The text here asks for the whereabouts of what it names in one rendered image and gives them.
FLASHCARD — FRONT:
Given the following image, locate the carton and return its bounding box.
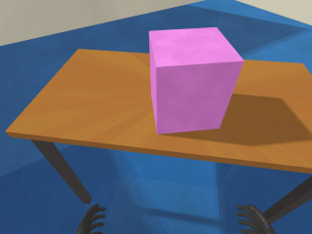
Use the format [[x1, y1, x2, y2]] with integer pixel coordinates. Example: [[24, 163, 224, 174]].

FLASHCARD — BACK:
[[148, 27, 244, 135]]

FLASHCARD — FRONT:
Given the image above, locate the table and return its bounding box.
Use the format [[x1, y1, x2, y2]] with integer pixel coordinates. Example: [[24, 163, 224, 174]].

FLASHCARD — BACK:
[[5, 49, 312, 230]]

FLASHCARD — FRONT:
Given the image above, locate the right robot hand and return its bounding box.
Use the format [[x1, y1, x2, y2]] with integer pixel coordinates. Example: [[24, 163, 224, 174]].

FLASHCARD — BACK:
[[236, 204, 275, 234]]

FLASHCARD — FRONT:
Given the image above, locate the left robot hand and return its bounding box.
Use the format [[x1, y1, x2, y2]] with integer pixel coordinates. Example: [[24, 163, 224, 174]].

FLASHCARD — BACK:
[[75, 204, 106, 234]]

